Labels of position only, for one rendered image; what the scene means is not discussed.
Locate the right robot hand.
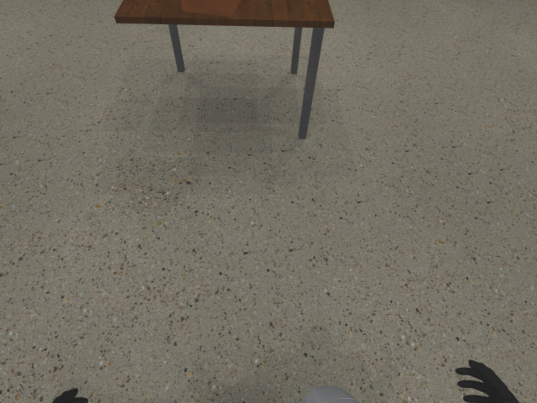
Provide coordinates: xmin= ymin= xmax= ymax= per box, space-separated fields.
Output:
xmin=456 ymin=360 xmax=519 ymax=403

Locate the right robot thigh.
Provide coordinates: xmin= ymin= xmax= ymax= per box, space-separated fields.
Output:
xmin=300 ymin=385 xmax=360 ymax=403

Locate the table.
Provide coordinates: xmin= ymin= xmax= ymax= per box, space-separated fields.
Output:
xmin=114 ymin=0 xmax=335 ymax=139

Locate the carton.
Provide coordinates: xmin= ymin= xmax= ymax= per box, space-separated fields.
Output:
xmin=181 ymin=0 xmax=241 ymax=17

